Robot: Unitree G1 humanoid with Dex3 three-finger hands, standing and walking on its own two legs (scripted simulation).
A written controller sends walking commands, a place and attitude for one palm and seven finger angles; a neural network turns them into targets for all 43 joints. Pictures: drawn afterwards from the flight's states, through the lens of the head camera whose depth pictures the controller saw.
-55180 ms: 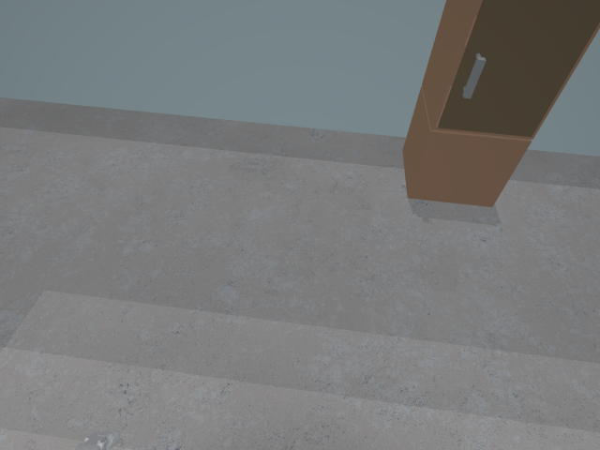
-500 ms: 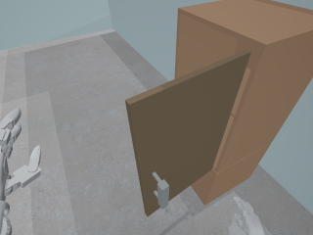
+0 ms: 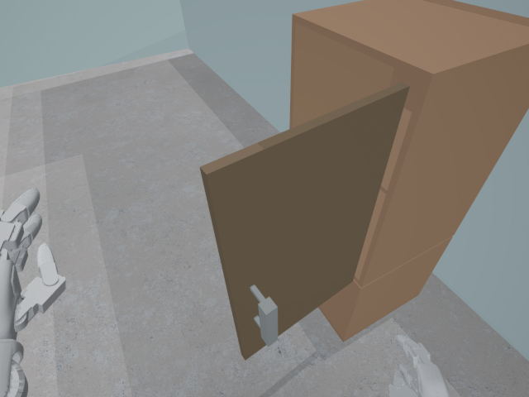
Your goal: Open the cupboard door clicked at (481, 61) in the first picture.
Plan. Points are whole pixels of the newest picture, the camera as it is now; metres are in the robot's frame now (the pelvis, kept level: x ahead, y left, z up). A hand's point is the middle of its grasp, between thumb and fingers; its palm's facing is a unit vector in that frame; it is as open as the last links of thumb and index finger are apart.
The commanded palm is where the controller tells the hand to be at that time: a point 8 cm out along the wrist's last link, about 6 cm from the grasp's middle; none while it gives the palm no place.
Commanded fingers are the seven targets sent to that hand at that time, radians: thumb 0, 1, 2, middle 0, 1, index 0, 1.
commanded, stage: step back with the hand held close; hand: left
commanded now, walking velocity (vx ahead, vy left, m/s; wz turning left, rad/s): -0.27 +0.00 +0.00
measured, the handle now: (262, 314) +0.30 +0.06 -0.11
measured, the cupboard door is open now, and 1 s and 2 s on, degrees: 96 96 96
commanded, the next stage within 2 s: stop stepping back and stand still in 1.30 s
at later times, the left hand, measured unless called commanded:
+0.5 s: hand (21, 316) +0.14 +0.29 +0.16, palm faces +0.39 -0.76 -0.52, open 7.4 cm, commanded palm +0.09 +0.32 +0.17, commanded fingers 0.00 0.90 0.90 -0.20 -0.30 -0.20 -0.30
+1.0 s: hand out of the picture +0.05 +0.30 +0.16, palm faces +0.51 -0.72 -0.47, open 7.4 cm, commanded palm -0.01 +0.33 +0.17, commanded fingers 0.00 0.90 0.90 -0.20 -0.30 -0.20 -0.30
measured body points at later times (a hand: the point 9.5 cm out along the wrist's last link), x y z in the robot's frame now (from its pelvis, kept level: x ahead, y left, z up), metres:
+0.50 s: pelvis -0.06 +0.02 +0.00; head -0.04 +0.02 +0.45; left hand +0.12 +0.32 +0.18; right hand +0.12 -0.22 -0.08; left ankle -0.01 +0.12 -0.74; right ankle -0.01 -0.11 -0.74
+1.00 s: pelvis -0.13 +0.02 -0.02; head -0.11 +0.04 +0.42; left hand +0.02 +0.34 +0.18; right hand +0.06 -0.20 -0.10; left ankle -0.02 +0.12 -0.73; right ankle -0.01 -0.11 -0.74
